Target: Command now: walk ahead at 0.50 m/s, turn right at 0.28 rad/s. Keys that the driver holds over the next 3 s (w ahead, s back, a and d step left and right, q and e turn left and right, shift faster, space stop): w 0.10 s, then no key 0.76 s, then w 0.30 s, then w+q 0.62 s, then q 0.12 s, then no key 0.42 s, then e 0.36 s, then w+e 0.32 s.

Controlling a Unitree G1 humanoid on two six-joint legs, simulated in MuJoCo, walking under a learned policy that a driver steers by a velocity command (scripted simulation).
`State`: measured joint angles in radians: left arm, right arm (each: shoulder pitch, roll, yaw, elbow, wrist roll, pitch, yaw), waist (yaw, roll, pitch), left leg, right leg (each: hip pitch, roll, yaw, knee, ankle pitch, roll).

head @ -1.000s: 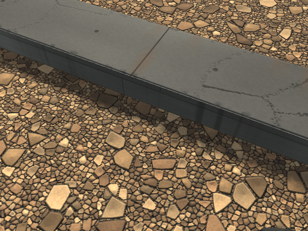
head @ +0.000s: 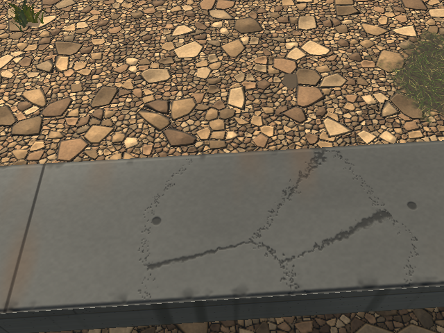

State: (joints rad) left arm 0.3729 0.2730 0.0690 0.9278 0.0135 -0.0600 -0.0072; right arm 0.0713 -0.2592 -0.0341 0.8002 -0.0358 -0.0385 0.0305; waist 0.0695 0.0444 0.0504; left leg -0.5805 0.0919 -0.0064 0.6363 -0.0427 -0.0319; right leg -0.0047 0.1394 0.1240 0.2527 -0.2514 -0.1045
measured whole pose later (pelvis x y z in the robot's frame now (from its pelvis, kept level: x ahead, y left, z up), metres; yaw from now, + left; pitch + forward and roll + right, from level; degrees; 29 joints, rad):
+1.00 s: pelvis +0.22 +0.02 +0.00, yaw -2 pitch -2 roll +0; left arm 0.17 0.21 -0.01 1.13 0.01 0.00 0.04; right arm 0.23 -0.22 0.02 1.06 -0.02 -0.01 -0.03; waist -0.01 0.01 0.02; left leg -0.07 0.00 0.06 0.36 -0.26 0.02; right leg -0.14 0.04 0.02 0.38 -0.21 -0.03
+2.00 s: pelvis +0.50 +0.13 +0.04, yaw +22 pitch +2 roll -1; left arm -0.06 0.06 -0.09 0.56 0.02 -0.02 0.02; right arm 0.49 -0.16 -0.05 0.98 0.00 -0.04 -0.02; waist -0.04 0.00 0.05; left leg -0.13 -0.11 -0.12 0.62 -0.09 0.10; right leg -0.84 0.04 -0.12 1.21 -0.42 -0.12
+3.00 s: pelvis +0.69 +0.18 +0.18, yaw +5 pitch +3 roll +3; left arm 0.42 0.22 0.05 0.71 -0.01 -0.05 0.01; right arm 0.12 -0.28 -0.09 0.71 0.00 -0.08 0.00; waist 0.05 0.03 -0.05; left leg -0.64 0.02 -0.03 0.91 -0.13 0.00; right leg -0.17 0.03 0.10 0.37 -0.24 -0.07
